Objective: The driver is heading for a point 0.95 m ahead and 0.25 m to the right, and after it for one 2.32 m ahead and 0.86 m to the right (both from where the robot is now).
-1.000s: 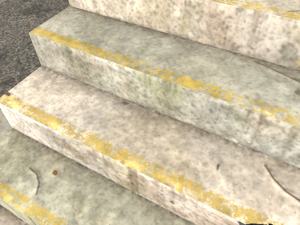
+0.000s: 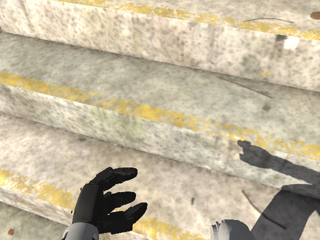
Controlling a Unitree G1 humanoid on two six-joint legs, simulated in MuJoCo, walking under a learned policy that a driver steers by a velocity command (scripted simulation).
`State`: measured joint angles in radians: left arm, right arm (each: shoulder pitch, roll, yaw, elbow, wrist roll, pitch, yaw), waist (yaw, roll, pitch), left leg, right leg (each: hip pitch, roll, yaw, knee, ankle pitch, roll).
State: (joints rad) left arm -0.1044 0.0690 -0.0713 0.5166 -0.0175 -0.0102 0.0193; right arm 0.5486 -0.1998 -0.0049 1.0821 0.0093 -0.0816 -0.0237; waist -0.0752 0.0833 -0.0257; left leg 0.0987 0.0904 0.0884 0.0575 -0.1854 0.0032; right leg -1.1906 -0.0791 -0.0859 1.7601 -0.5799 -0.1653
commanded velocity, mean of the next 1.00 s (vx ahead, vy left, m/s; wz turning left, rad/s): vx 0.49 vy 0.00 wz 0.00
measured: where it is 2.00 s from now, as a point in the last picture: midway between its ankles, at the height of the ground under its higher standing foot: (188, 4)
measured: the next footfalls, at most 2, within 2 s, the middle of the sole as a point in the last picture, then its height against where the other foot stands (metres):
right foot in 0.06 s outside the picture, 0.19 m higher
left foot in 0.62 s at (164, 194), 0.19 m higher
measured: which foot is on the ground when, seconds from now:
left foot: down 0.00-0.06, up 0.08-0.60, down 0.62-1.00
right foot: up 0.00-0.04, down 0.06-0.64, up 0.66-1.00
